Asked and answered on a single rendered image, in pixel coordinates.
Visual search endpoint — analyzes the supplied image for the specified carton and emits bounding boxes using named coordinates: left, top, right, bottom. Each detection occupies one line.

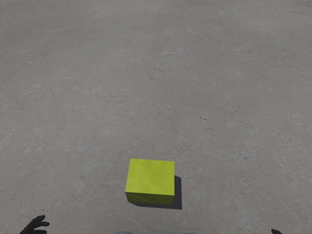
left=125, top=158, right=175, bottom=205

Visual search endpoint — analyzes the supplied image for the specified robot left hand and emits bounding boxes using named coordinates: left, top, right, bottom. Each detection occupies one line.
left=19, top=215, right=50, bottom=234

